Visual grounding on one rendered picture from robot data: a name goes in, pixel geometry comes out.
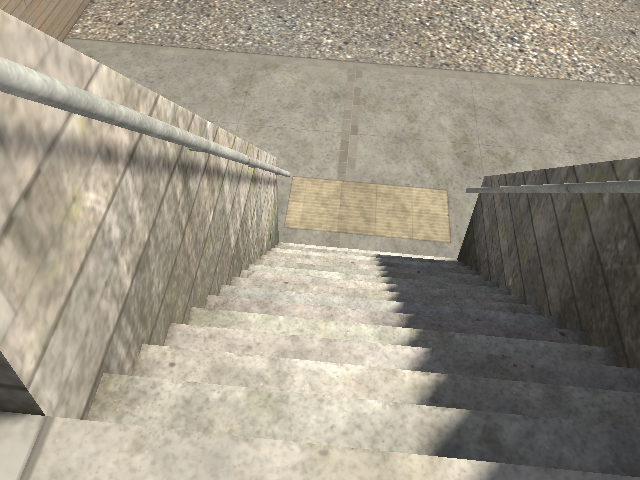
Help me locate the stairs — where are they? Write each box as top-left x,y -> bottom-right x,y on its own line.
86,242 -> 640,477

